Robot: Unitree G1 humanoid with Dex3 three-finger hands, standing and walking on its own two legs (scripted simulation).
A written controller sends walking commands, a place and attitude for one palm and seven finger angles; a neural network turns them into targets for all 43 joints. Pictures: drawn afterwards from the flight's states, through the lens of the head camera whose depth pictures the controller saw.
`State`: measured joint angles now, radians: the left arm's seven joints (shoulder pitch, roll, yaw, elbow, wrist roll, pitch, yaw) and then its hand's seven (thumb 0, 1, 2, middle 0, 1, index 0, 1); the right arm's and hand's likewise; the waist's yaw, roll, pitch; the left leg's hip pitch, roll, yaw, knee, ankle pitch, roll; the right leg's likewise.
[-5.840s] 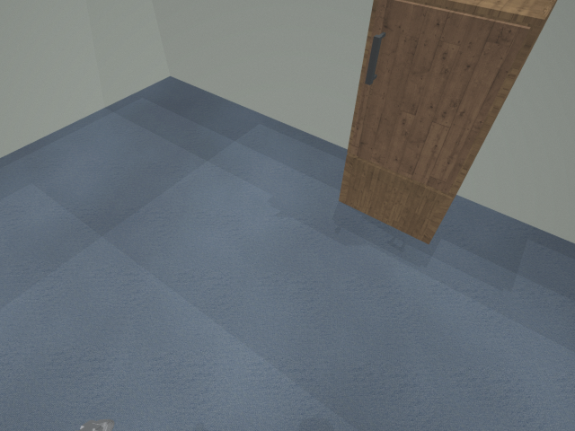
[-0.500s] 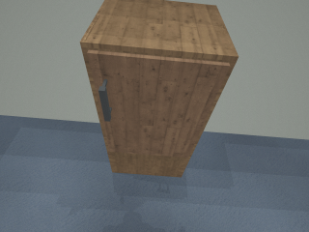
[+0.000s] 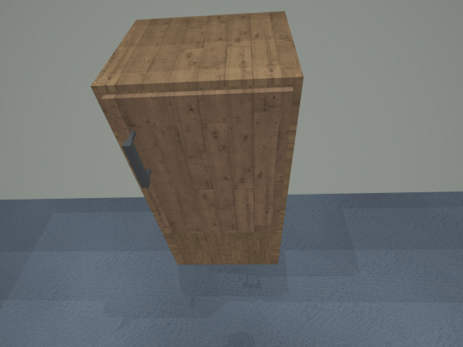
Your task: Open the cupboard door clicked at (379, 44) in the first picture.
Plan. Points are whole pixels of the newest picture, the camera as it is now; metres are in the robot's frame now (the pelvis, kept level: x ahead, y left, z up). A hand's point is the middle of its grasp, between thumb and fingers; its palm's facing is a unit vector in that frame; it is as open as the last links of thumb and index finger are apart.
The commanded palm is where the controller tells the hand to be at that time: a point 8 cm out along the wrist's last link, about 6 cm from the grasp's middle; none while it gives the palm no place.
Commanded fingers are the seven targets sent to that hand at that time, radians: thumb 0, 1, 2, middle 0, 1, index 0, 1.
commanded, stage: come to a stop and stand still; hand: left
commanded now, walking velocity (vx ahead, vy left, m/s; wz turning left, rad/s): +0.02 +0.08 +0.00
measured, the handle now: (139, 160) +0.55 +0.29 -0.03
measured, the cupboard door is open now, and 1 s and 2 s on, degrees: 0 0 0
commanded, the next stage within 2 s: look again from close up in 0.64 s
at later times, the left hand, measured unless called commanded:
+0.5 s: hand out of the picture -0.02 +0.21 -0.18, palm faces +0.07 -0.99 -0.16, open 7.4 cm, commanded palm none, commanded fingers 0.00 0.90 0.90 -0.20 -0.30 -0.20 -0.30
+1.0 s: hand out of the picture +0.00 +0.22 -0.18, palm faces +0.03 -0.98 -0.22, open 7.4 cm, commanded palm none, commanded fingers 0.00 0.90 0.90 -0.20 -0.30 -0.20 -0.30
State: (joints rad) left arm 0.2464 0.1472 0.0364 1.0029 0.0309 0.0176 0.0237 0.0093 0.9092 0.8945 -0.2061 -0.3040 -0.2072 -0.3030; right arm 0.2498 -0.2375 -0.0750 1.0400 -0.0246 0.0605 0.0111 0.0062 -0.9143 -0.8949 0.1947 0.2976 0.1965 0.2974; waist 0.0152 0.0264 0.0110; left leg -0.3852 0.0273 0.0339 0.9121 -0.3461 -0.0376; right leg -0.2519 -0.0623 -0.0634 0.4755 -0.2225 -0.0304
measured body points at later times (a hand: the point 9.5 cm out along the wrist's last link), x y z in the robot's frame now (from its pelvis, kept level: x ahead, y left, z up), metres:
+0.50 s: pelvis -0.01 +0.04 +0.00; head +0.00 +0.05 +0.45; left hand -0.02 +0.26 -0.17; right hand +0.01 -0.18 -0.16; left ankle -0.06 +0.16 -0.74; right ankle +0.02 -0.10 -0.74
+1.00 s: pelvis -0.01 +0.04 -0.01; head -0.02 +0.04 +0.44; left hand +0.00 +0.27 -0.17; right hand -0.01 -0.17 -0.18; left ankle -0.06 +0.16 -0.74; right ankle +0.02 -0.09 -0.74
